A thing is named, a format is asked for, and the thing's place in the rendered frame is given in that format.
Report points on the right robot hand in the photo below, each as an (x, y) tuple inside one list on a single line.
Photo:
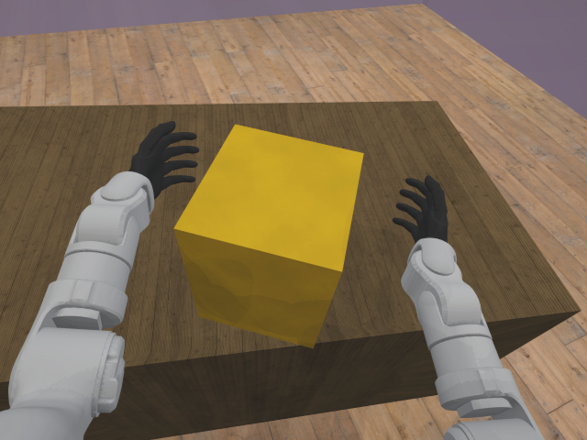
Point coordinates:
[(432, 222)]

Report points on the pedestal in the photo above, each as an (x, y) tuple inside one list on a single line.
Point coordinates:
[(185, 374)]

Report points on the robot left upper arm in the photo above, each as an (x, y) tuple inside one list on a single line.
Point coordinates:
[(67, 378)]

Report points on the left robot hand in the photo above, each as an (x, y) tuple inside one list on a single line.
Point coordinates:
[(153, 152)]

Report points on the carton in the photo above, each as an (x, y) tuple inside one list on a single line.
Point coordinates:
[(264, 237)]

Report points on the left robot forearm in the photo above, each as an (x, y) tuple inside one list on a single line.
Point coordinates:
[(89, 292)]

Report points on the robot right upper arm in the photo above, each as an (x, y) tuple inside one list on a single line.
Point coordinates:
[(505, 429)]

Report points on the right robot forearm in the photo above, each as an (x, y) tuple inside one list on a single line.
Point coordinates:
[(470, 377)]

